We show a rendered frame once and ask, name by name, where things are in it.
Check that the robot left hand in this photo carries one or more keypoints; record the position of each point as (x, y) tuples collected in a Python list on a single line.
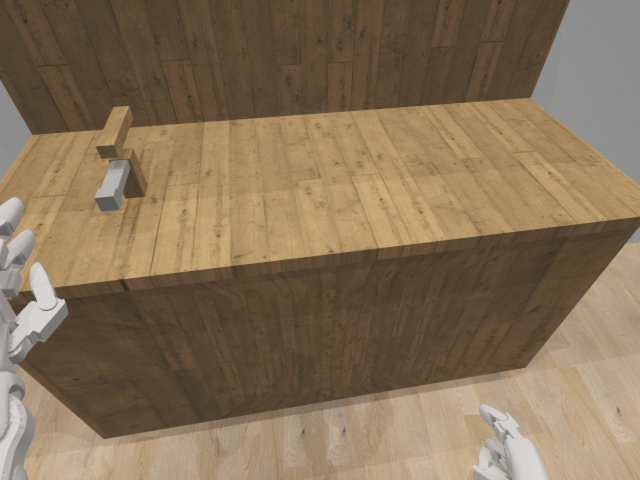
[(38, 320)]

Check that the robot right hand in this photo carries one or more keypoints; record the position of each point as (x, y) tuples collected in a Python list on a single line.
[(518, 459)]

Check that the tap lever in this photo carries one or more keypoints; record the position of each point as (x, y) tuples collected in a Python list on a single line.
[(108, 197)]

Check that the robot left forearm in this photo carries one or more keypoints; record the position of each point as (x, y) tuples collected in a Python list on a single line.
[(17, 427)]

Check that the counter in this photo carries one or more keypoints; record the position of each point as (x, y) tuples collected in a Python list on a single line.
[(327, 199)]

